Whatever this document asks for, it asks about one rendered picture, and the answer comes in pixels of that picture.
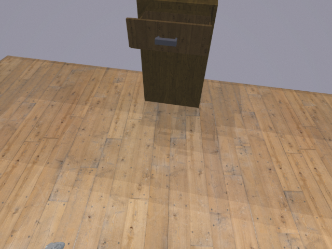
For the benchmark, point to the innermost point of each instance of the drawer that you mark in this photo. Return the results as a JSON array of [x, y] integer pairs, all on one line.
[[192, 32]]

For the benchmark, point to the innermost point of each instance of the handle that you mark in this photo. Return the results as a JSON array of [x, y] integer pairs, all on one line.
[[165, 41]]

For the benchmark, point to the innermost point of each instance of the cabinet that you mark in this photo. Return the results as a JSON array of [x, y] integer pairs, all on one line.
[[175, 78]]

